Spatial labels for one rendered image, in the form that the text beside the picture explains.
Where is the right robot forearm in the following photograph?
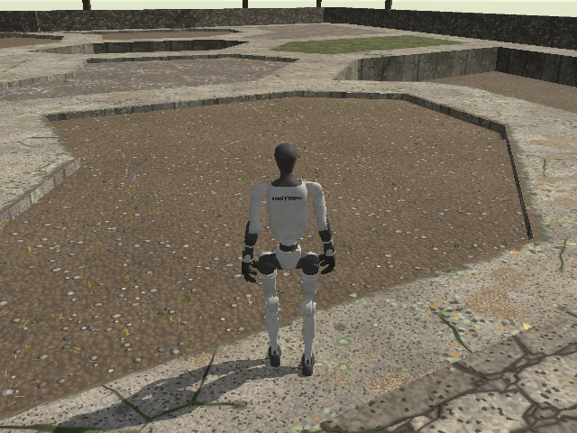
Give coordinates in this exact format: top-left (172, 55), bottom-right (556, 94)
top-left (318, 218), bottom-right (335, 256)

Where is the robot right shin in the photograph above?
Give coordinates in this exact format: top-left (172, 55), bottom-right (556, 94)
top-left (302, 301), bottom-right (316, 364)

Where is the robot right hand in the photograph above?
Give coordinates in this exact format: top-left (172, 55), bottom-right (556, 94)
top-left (318, 253), bottom-right (335, 274)

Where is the robot left upper arm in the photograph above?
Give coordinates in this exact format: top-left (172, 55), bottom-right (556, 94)
top-left (248, 183), bottom-right (268, 234)

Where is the robot right upper arm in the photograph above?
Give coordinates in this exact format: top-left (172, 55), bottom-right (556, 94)
top-left (306, 181), bottom-right (328, 231)

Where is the left robot thigh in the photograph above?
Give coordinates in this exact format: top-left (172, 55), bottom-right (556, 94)
top-left (258, 252), bottom-right (279, 312)

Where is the robot left hand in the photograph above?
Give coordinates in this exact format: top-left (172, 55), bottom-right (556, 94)
top-left (242, 261), bottom-right (259, 282)

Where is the left robot forearm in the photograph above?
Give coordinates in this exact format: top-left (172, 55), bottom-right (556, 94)
top-left (242, 221), bottom-right (258, 263)

